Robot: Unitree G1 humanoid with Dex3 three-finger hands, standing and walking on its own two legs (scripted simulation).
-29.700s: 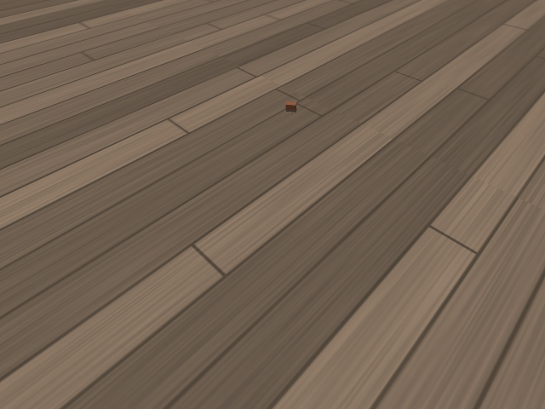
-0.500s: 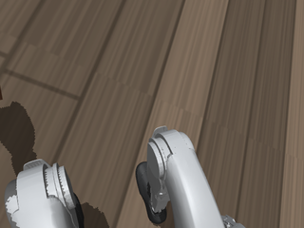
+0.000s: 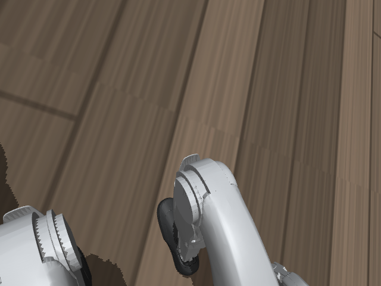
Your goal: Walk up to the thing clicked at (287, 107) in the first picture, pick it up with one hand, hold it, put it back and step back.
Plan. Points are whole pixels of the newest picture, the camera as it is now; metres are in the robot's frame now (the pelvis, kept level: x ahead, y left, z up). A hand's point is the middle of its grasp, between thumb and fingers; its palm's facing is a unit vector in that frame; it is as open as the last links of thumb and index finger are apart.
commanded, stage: rest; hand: left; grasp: from above
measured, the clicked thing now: out of the picture +0.48 +0.32 -0.26
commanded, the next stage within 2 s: open in 0.78 s
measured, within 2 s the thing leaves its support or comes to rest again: rests again in 0.60 s
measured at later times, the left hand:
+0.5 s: hand out of the picture +0.47 +0.32 -0.24, palm faces -0.46 -0.10 -0.88, open 7.0 cm
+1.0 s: hand out of the picture +0.47 +0.32 -0.25, palm faces -0.45 -0.10 -0.89, open 7.1 cm
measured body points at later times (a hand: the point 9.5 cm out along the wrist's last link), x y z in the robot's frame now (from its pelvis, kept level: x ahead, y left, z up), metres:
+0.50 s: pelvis +0.00 +0.00 +0.00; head +0.28 +0.12 +0.33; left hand +0.49 +0.32 -0.19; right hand +0.04 -0.26 -0.06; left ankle +0.06 +0.13 -0.27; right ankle +0.11 -0.12 -0.27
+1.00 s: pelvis +0.00 +0.00 +0.00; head +0.29 +0.12 +0.32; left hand +0.49 +0.32 -0.20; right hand +0.03 -0.26 -0.05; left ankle +0.06 +0.13 -0.27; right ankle +0.11 -0.12 -0.27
